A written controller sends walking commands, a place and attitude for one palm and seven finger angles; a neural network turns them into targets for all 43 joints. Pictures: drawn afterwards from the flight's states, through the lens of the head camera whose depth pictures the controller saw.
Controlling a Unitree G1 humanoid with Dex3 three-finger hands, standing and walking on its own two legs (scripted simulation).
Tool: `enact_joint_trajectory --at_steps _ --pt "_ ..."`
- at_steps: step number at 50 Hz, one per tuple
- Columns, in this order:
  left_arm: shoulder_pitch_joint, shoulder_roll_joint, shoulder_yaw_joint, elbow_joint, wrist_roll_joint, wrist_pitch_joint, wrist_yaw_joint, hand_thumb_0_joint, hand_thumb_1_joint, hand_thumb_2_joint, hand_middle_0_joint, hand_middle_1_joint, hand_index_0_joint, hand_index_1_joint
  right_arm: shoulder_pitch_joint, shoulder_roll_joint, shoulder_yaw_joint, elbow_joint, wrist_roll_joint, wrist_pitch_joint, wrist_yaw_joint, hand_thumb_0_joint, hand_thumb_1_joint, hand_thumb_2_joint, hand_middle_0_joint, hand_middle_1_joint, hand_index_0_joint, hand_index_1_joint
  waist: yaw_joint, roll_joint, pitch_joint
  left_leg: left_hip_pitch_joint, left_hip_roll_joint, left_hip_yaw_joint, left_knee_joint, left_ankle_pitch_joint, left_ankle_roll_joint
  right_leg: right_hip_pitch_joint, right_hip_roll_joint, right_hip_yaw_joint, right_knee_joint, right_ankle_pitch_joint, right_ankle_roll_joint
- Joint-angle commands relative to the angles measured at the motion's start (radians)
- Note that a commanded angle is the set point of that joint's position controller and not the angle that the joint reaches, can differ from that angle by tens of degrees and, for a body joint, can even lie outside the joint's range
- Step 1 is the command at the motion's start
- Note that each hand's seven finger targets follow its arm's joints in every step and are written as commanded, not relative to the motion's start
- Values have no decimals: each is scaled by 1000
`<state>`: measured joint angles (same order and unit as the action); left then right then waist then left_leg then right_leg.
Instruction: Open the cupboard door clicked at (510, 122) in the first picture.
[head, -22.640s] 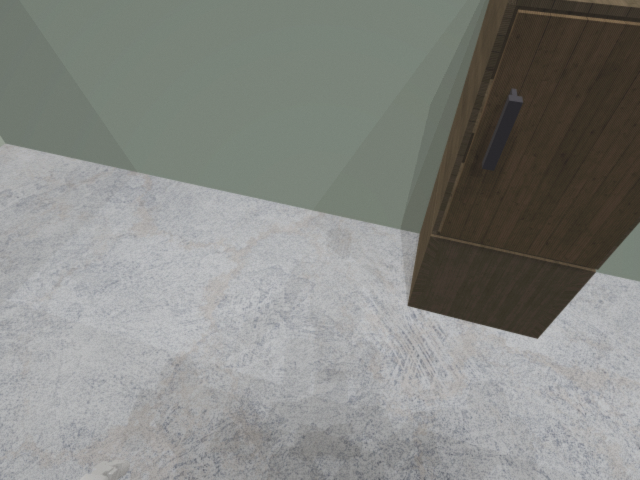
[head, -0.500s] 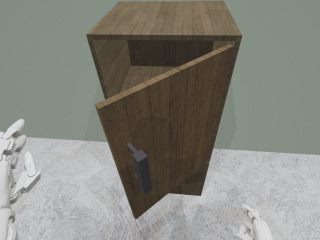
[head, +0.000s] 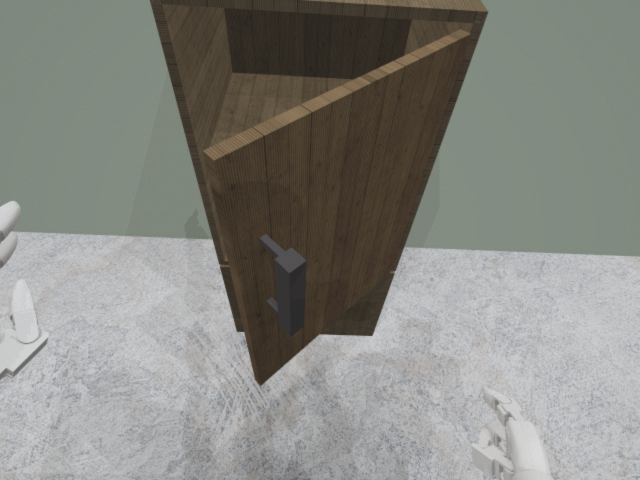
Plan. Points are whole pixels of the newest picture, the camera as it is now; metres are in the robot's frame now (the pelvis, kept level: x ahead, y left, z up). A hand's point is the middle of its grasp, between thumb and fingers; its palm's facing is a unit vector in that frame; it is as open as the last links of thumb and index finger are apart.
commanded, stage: step back with the hand held close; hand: left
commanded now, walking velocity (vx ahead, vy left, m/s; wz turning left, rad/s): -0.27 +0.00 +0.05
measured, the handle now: (280, 286) +0.35 +0.08 +0.03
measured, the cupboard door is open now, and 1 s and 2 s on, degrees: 44 44 44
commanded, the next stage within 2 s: stop stepping back and stand still in 0.58 s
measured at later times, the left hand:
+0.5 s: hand out of the picture +0.08 +0.31 +0.16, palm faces +0.55 -0.73 -0.40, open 7.4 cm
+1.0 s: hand out of the picture +0.00 +0.25 +0.17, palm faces +0.40 -0.79 -0.47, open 7.4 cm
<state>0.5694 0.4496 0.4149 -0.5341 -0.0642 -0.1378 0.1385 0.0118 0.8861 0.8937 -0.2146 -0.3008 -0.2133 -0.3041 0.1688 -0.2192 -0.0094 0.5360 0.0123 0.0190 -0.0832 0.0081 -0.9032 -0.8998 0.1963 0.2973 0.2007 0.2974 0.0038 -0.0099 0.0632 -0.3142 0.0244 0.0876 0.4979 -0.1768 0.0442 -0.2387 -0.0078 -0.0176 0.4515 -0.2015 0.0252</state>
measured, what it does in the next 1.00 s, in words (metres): walks backwards: left foot, then right foot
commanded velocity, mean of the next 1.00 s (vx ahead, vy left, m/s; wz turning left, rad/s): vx -0.14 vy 0.02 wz -0.04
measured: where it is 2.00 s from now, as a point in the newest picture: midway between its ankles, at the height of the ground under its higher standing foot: outside the picture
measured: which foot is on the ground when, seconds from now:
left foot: down 0.00-0.30, up 0.32-0.40, down 0.42-0.84, up 0.86-0.98, down 1.00-1.00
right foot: down 0.00-0.42, up 0.44-0.82, down 0.84-1.00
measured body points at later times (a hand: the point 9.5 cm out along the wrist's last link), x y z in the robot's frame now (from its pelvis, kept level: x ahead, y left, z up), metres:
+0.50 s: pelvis -0.10 +0.02 -0.02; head -0.08 +0.05 +0.43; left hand +0.05 +0.35 +0.18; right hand +0.10 -0.20 -0.09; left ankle -0.02 +0.10 -0.74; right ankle -0.03 -0.13 -0.70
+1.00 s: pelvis -0.19 -0.01 -0.01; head -0.21 +0.00 +0.44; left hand -0.03 +0.29 +0.20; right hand -0.07 -0.26 -0.10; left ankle -0.14 +0.09 -0.73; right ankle -0.33 -0.09 -0.74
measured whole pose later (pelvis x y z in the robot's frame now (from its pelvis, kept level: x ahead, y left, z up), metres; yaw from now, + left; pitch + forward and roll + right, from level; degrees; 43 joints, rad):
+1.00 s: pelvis -0.19 -0.01 -0.01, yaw -4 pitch +1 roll +0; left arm 0.64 0.45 0.45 -0.54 -0.07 -0.20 0.15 0.01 0.88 0.89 -0.22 -0.30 -0.22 -0.30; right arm 0.29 -0.23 0.01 0.68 0.01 -0.08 -0.06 0.01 -0.90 -0.90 0.20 0.30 0.20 0.30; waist 0.02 -0.03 -0.09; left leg -0.40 -0.01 0.06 0.65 -0.19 0.02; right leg -0.03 0.03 -0.01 0.46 -0.45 -0.03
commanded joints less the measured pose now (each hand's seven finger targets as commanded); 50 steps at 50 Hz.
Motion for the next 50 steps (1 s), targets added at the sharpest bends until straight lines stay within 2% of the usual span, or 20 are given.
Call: enact_joint_trajectory --at_steps 1,6,10,12,15,17,19,20,21,22,23,27,34,38,40,42,43,45,48,50 --pt "14 136 145 -193 15 -82 26 0 900 900 -200 -300 -200 -300 -83 -143 -45 -168 0 -80 -6 0 -900 -900 200 300 200 300 10 176 -149 -174 137 -171 -205 -186 30 183 10 28 101 81 -10" --pt "-43 110 144 -172 34 -101 25 0 900 900 -200 -300 -200 -300 -72 -151 -49 -164 -1 -112 -3 0 -900 -900 200 300 200 300 6 175 -91 -413 179 -230 -275 -513 55 264 36 13 198 -43 -7" --pt "-65 125 157 -192 43 -117 23 0 900 900 -200 -300 -200 -300 -63 -142 -54 -158 -3 -135 -1 0 -900 -900 200 300 200 300 7 132 -100 -413 153 -220 -225 -553 47 222 38 40 173 -133 -25" --pt "-60 136 155 -225 36 -123 24 0 900 900 -200 -300 -200 -300 -47 -129 -57 -153 -7 -143 4 0 -900 -900 200 300 200 300 -1 31 -102 -257 61 -149 -64 -476 6 15 -23 161 -4 -288 -68" --pt "-54 136 122 -237 30 -128 39 0 900 900 -200 -300 -200 -300 -19 -97 -53 -85 -16 -136 15 0 -900 -900 200 300 200 300 -18 -164 -125 108 -35 -81 430 -233 -53 -401 -262 405 -240 -345 -185" --pt "-92 141 122 -214 34 -115 45 0 900 900 -200 -300 -200 -300 -30 -93 -45 -76 -20 -127 17 0 -900 -900 200 300 200 300 -17 -215 -131 72 -20 -90 419 -245 -46 -332 -252 314 -189 -151 -167" --pt "-161 155 121 -216 31 -107 49 0 900 900 -200 -300 -200 -300 -29 -97 -34 -69 -14 -123 4 0 -900 -900 200 300 200 300 -37 -118 -71 109 -15 -83 104 -185 -44 -326 -151 198 -92 -99 -88" --pt "-188 136 103 -211 24 -113 46 0 900 900 -200 -300 -200 -300 -53 -112 -30 -73 -9 -129 -6 0 -900 -900 200 300 200 300 -32 35 -28 51 30 -137 -75 -213 -25 -305 -68 143 28 -133 -44" --pt "-204 136 117 -245 29 -132 51 0 900 900 -200 -300 -200 -300 -71 -151 -36 -91 -10 -146 -13 0 -900 -900 200 300 200 300 -17 294 -32 -120 213 -362 -244 -235 42 -195 33 62 271 -177 -3" --pt "-213 146 151 -234 38 -139 62 0 900 900 -200 -300 -200 -300 -45 -116 -38 -79 -27 -168 -14 0 -900 -900 200 300 200 300 -17 370 -77 -192 347 -488 -318 -190 118 -141 82 49 559 -297 1" --pt "-204 175 169 -216 45 -152 64 0 900 900 -200 -300 -200 -300 -46 -91 -45 -60 -33 -184 -10 0 -900 -900 200 300 200 300 -20 315 -114 -218 379 -488 -341 -284 131 -122 73 104 737 -310 -6" --pt "-113 116 134 -265 22 -137 50 0 900 900 -200 -300 -200 -300 -58 -113 -74 -55 -23 -199 31 0 -900 -900 200 300 200 300 -1 118 -192 -12 296 -310 -226 -97 115 -205 64 79 747 -267 0" --pt "-82 113 94 -300 -3 -103 46 0 900 900 -200 -300 -200 -300 -62 -103 -44 -33 -34 -203 39 0 -900 -900 200 300 200 300 -12 293 -234 93 225 -256 -412 -262 22 -69 108 -54 394 -362 -19" --pt "58 181 183 -248 -26 -98 40 0 900 900 -200 -300 -200 -300 -39 -90 -36 -59 -29 -183 40 0 -900 -900 200 300 200 300 9 315 -291 155 100 -98 -355 -215 -85 109 137 -147 -82 -306 -65" --pt "80 211 195 -280 -30 -111 25 0 900 900 -200 -300 -200 -300 -30 -79 -26 -62 -24 -155 39 0 -900 -900 200 300 200 300 -1 129 -266 194 10 -1 -82 -75 -97 56 -8 -25 -280 -107 -102" --pt "68 269 242 -286 -35 -124 29 0 900 900 -200 -300 -200 -300 -63 -81 -13 -59 -27 -125 35 0 -900 -900 200 300 200 300 13 -121 -199 56 -7 -49 309 -125 -61 -96 -261 192 -299 88 -133" --pt "18 289 267 -309 -32 -129 40 0 900 900 -200 -300 -200 -300 -70 -83 -4 -69 -31 -140 37 0 -900 -900 200 300 200 300 11 -58 -241 -45 -4 -80 378 -170 -56 -28 -311 194 -228 295 -161" --pt "2 172 165 -192 -24 -102 22 0 900 900 -200 -300 -200 -300 -34 -105 -28 -66 6 -157 31 0 -900 -900 200 300 200 300 -8 -224 -200 -194 -6 -92 364 -91 -50 163 -221 136 -95 539 -120" --pt "-113 154 132 -83 -9 -89 28 0 900 900 -200 -300 -200 -300 -54 -113 -16 -27 7 -165 4 0 -900 -900 200 300 200 300 -28 -84 -96 -4 -18 -26 109 -6 -15 75 -190 52 -4 558 -92" --pt "-178 142 102 -26 0 -90 29 0 900 900 -200 -300 -200 -300 -15 -136 -23 -8 2 -174 -12 0 -900 -900 200 300 200 300 -45 93 -137 221 18 -96 -13 240 35 -23 -85 -14 189 431 -8"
